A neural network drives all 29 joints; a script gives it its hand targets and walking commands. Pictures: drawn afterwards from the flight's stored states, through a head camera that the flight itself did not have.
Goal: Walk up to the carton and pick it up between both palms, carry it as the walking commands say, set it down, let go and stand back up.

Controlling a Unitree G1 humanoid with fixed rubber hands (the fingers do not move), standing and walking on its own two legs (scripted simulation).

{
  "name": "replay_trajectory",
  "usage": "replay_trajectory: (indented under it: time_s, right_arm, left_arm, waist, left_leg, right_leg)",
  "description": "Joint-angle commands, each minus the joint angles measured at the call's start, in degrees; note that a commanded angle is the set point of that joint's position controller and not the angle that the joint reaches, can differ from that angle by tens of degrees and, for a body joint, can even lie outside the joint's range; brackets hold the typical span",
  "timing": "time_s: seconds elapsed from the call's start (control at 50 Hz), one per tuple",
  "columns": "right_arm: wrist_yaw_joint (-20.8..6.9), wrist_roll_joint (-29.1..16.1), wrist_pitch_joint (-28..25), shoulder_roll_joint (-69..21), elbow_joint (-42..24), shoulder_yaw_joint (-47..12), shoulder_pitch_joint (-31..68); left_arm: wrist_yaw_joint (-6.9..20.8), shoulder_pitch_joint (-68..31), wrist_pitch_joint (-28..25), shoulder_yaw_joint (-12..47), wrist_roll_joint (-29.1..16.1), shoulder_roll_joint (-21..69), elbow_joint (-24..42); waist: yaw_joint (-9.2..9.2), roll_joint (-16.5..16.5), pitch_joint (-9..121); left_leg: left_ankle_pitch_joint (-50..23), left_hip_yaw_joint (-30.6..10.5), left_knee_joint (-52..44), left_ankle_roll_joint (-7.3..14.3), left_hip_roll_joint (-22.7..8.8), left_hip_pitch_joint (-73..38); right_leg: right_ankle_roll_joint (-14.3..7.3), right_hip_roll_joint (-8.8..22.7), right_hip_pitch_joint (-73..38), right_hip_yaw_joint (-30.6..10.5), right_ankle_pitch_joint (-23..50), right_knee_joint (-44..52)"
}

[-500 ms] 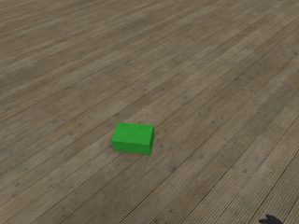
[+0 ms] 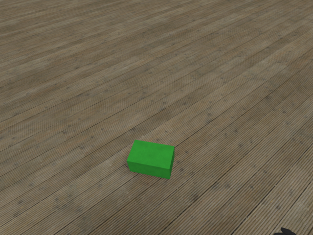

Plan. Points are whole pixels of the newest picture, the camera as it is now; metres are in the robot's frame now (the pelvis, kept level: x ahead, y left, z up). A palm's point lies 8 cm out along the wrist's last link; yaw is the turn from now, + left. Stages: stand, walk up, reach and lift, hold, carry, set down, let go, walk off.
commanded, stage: walk up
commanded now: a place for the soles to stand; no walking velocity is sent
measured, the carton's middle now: (151, 158) +0.74 +0.09 -0.68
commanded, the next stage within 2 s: none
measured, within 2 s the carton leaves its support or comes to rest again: neither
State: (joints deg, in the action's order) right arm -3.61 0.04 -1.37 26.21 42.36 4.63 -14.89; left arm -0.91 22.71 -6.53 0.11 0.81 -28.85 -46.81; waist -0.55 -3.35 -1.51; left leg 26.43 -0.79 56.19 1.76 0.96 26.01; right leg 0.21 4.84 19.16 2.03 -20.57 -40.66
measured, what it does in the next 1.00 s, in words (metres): walks ahead: left foot, then right foot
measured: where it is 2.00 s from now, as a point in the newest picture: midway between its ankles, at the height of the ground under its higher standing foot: outside the picture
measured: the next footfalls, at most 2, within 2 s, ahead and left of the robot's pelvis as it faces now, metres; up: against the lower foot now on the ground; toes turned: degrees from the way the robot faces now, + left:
left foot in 0.14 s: +0.13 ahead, +0.17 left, +0.00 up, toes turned +2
right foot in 0.46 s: +0.23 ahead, -0.08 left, +0.00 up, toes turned -2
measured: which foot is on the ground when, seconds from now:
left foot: up 0.00-0.12, down 0.14-0.46, up 0.48-0.72, down 0.74-1.00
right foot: down 0.00-0.14, up 0.16-0.44, down 0.46-0.72, up 0.74-0.94, down 0.96-1.00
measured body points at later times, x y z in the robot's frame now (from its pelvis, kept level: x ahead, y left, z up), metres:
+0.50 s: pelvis +0.12 +0.05 -0.01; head +0.14 +0.04 +0.44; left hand +0.20 +0.39 -0.09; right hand +0.22 -0.28 -0.10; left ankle +0.09 +0.16 -0.70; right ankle +0.19 -0.08 -0.72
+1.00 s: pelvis +0.20 +0.09 -0.01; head +0.22 +0.09 +0.44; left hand +0.27 +0.43 -0.10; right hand +0.29 -0.25 -0.11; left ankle +0.21 +0.22 -0.71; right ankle +0.26 -0.03 -0.72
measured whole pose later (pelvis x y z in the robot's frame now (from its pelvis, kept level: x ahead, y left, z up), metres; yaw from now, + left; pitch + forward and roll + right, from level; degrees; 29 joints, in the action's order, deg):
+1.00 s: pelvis +0.20 +0.09 -0.01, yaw +0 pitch -1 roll +0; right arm -1.8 0.0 -1.5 25.9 42.7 4.5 -17.1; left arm -1.4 20.8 -5.3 0.1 0.8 -28.0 -45.6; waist -1.1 -0.8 -2.6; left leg 24.1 2.2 47.5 0.5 -1.9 22.7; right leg -0.5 0.5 25.5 -0.3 -17.1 -43.7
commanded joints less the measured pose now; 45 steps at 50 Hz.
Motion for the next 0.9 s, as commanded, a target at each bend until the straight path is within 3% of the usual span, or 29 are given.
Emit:
replay_trajectory:
  time_s: [0.0,0.04,0.06,0.08,0.1,0.12,0.16,0.2,0.24,0.28,0.32,0.38,0.4,0.42,0.44,0.46,0.48,0.52,0.54,0.62,0.66,0.68,0.7,0.72,0.74,0.8,0.82,0.84,0.88]
  right_arm:
    - [-1.2,1.3,-1.4,9.2,-4.9,2.5,6.5]
    - [-1.1,1.0,-1.7,9.8,-2.4,3.5,1.3]
    - [-0.4,1.0,-2.1,11.3,0.8,4.3,-6.4]
    - [0.9,1.6,-2.8,15.0,2.8,5.5,-15.8]
    - [2.2,2.3,-3.5,19.6,0.6,5.9,-16.8]
    - [2.5,0.8,-3.7,20.8,-1.7,5.9,-11.0]
    - [2.8,0.5,-3.8,18.0,-0.3,4.9,-7.3]
    - [2.7,0.5,-3.6,14.4,-0.5,4.2,-5.7]
    - [2.6,0.7,-3.4,11.7,-1.3,3.3,-5.2]
    - [2.6,1.0,-3.2,12.7,-0.9,3.7,-7.9]
    - [2.2,1.4,-2.6,13.4,-2.2,3.7,-3.7]
    - [1.2,0.7,-1.7,12.0,-3.9,2.7,1.0]
    - [1.3,0.0,-2.1,8.8,-5.4,1.6,1.5]
    - [1.1,-0.4,-2.7,4.9,-7.2,0.0,-2.2]
    - [1.6,0.7,-2.2,7.5,-8.0,0.8,1.5]
    - [2.0,1.6,-1.7,12.2,-8.3,1.9,5.4]
    - [2.0,1.3,-1.5,11.4,-7.3,1.9,5.7]
    - [0.9,1.1,-0.8,9.6,-5.5,1.8,1.5]
    - [0.2,0.7,-0.4,9.5,-5.5,2.2,2.5]
    - [-0.8,0.7,-1.5,9.9,-4.1,3.1,-3.3]
    - [0.2,0.8,-2.0,11.9,0.1,4.9,-11.7]
    - [1.7,2.1,-2.8,16.0,1.0,6.1,-17.4]
    - [2.8,2.7,-3.0,19.9,-1.5,6.1,-13.6]
    - [3.3,1.5,-2.8,20.9,-3.7,5.8,-7.2]
    - [3.2,1.0,-2.6,19.2,-3.2,5.5,-3.6]
    - [2.8,1.9,-2.1,14.1,-1.9,4.1,-2.7]
    - [2.7,1.8,-1.9,12.8,-1.9,3.8,-3.3]
    - [2.5,2.0,-1.5,12.9,-2.3,3.9,-3.4]
    - [2.3,0.9,-0.8,11.0,-3.2,2.4,1.0]
  left_arm:
    - [0.7,2.4,-0.1,-7.0,0.2,-17.4,2.9]
    - [1.3,-3.0,0.8,-6.8,0.1,-15.9,3.4]
    - [1.5,-2.8,1.5,-5.7,0.4,-13.1,3.8]
    - [1.2,-4.0,1.3,-3.8,0.0,-8.5,5.2]
    - [0.8,-3.9,0.8,-2.6,-1.0,-4.2,7.0]
    - [0.2,-6.2,1.4,-4.3,-1.3,-11.6,6.5]
    - [0.7,-5.9,1.6,-4.6,-1.2,-12.0,5.3]
    - [0.9,-1.1,1.5,-4.4,-2.0,-10.4,4.0]
    - [1.4,-0.6,1.4,-4.8,-1.5,-8.7,3.0]
    - [1.1,-3.5,1.2,-4.4,-1.1,-8.5,4.4]
    - [1.0,-3.9,0.6,-4.2,-0.9,-8.4,4.9]
    - [0.6,3.9,-0.4,-5.2,-0.2,-8.7,1.9]
    - [-0.2,11.1,-1.1,-6.8,-0.2,-12.3,0.1]
    - [-0.7,15.6,-1.5,-8.7,-0.4,-18.6,0.1]
    - [-1.1,14.6,-1.2,-8.5,-1.0,-20.9,0.1]
    - [-1.1,11.9,-0.9,-8.1,-1.2,-19.7,0.1]
    - [-1.3,7.9,-1.0,-7.4,-1.0,-17.7,1.7]
    - [-0.8,-0.4,-0.5,-6.9,-0.3,-14.8,3.7]
    - [-0.9,-0.2,-0.3,-6.8,0.3,-15.8,4.5]
    - [1.0,-2.7,0.5,-7.3,0.5,-16.0,3.9]
    - [1.4,-5.9,1.7,-5.9,0.7,-12.2,4.7]
    - [0.9,-3.8,2.1,-3.5,0.4,-5.9,6.3]
    - [0.2,-5.5,1.8,-2.4,-0.7,-5.0,7.2]
    - [-0.1,-5.7,2.6,-4.6,-0.7,-11.7,6.4]
    - [0.2,-3.7,2.6,-4.8,-1.2,-12.4,4.4]
    - [0.1,1.7,1.7,-4.6,-1.7,-10.1,2.4]
    - [0.1,0.7,1.2,-4.8,-1.4,-8.5,2.8]
    - [-0.1,2.2,0.8,-4.5,-1.3,-7.4,3.3]
    - [-0.7,6.7,-0.2,-4.3,-0.6,-7.0,2.5]
  waist:
    - [3.19,18.0,-3.7]
    - [-0.9,18.5,-2.4]
    - [-4.78,12.9,1.5]
    - [-9.27,-2.5,6.8]
    - [-9.1,-18.1,4.1]
    - [-7.13,-2.9,4.0]
    - [-3.78,3.1,-0.9]
    - [-2.2,-5.2,1.0]
    - [-1.66,-5.2,0.0]
    - [-3.8,-6.9,2.0]
    - [-3.3,-12.0,1.4]
    - [2.26,-5.0,2.4]
    - [6.23,2.6,7.7]
    - [6.76,15.9,14.9]
    - [5.57,12.3,11.6]
    - [5.83,4.6,8.7]
    - [4.41,2.0,3.9]
    - [0.37,9.1,-6.4]
    - [0.55,8.1,-7.5]
    - [-0.49,19.6,-1.0]
    - [-5.95,9.8,2.5]
    - [-8.54,-9.7,4.4]
    - [-7.51,-13.3,-1.4]
    - [-5.72,-2.6,-4.2]
    - [-2.97,1.6,-6.0]
    - [-1.34,-6.4,-0.3]
    - [-1.48,-8.0,1.0]
    - [-1.51,-6.6,3.2]
    - [3.22,-5.6,4.6]
  left_leg:
    - [2.3,1.9,-11.0,-0.8,-1.8,7.0]
    - [-5.1,6.2,-19.9,-0.7,-1.0,-6.1]
    - [-3.7,6.6,-21.8,-1.3,0.7,-18.1]
    - [1.6,-4.1,-29.0,0.4,-3.8,-29.8]
    - [4.4,-35.8,-40.7,4.7,-17.9,-31.8]
    - [0.2,-40.7,-41.2,7.1,-23.0,-27.4]
    - [-15.9,-30.4,-35.7,6.8,-20.6,-24.4]
    - [-33.0,-16.7,-31.6,6.2,-14.5,-21.2]
    - [-32.6,-12.9,-31.8,9.6,-13.6,-19.2]
    - [-38.1,-15.6,-30.1,10.6,-16.1,-24.8]
    - [-32.9,-11.3,-28.8,12.1,-13.9,-20.5]
    - [-32.4,-5.3,-18.5,8.8,-11.7,-8.8]
    - [-33.7,-0.9,-3.9,5.1,-8.1,-2.3]
    - [-15.2,0.5,9.2,0.9,-1.2,8.5]
    - [4.9,-0.7,14.0,-0.2,0.4,19.7]
    - [4.3,-4.7,17.2,0.6,-2.2,22.4]
    - [5.4,-5.2,16.9,1.0,-2.3,21.3]
    - [4.1,-2.6,5.9,0.7,-5.5,13.8]
    - [4.5,-1.5,2.2,0.6,-4.1,9.7]
    - [0.5,3.9,-14.3,-0.3,-3.2,-2.5]
    - [-2.2,5.5,-23.4,-0.7,-0.8,-21.5]
    - [12.9,-11.7,-35.0,1.5,-8.6,-29.0]
    - [24.1,-41.8,-47.6,3.7,-21.6,-22.7]
    - [25.0,-41.2,-47.8,3.0,-23.7,-15.9]
    - [16.8,-33.2,-42.9,5.9,-21.1,-14.8]
    - [-20.4,-12.3,-30.5,8.8,-14.1,-16.3]
    - [-30.6,-10.6,-26.7,11.1,-14.0,-17.0]
    - [-37.1,-8.4,-24.0,11.7,-14.8,-17.8]
    - [-33.7,-3.7,-15.8,8.3,-13.2,-10.9]
  right_leg:
    - [-14.8,12.1,-4.7,-13.8,-2.4,19.0]
    - [-11.1,8.9,3.4,-7.9,-2.7,15.5]
    - [-9.3,6.5,8.9,-3.6,-1.9,2.2]
    - [-6.2,2.8,16.3,1.8,1.1,-18.7]
    - [-2.2,-5.9,31.9,-1.9,-10.4,-32.5]
    - [-2.3,-4.7,31.6,-8.3,-7.5,-32.3]
    - [-2.0,1.3,29.5,-5.8,-3.2,-28.5]
    - [-1.4,1.7,20.8,-2.5,-2.8,-19.8]
    - [-1.3,0.3,17.4,-0.8,-3.8,-16.0]
    - [-0.7,0.0,19.0,0.1,-3.5,-11.0]
    - [-1.2,-1.1,16.2,2.7,-3.4,-6.3]
    - [-2.4,-5.6,-2.9,6.5,5.7,9.2]
    - [-5.0,-2.3,-15.1,-1.3,7.1,12.2]
    - [-10.4,13.6,-26.8,-28.3,12.0,17.1]
    - [-16.8,20.7,-29.8,-42.3,11.4,18.9]
    - [-18.6,18.9,-27.1,-40.4,8.6,17.4]
    - [-18.9,18.5,-19.1,-35.7,8.3,17.8]
    - [-15.2,13.8,-1.5,-22.4,-6.0,21.0]
    - [-14.0,11.8,2.6,-19.7,-11.8,22.1]
    - [-12.7,8.6,2.3,-14.2,-12.1,17.7]
    - [-9.2,4.0,13.2,-8.4,-14.6,0.9]
    - [-5.5,-1.4,23.7,-1.6,-12.6,-21.6]
    - [-2.9,-8.3,35.5,-5.1,-12.2,-30.9]
    - [-2.6,-4.4,33.2,-11.6,-6.9,-30.5]
    - [-2.1,-1.6,30.1,-8.7,-3.1,-27.9]
    - [-0.9,-0.2,17.6,-0.6,-6.1,-13.5]
    - [-0.8,-2.6,14.3,1.4,-9.0,-9.7]
    - [-0.8,-3.6,9.2,2.5,-7.3,-3.8]
    - [-3.0,-5.4,-1.2,2.4,4.4,8.9]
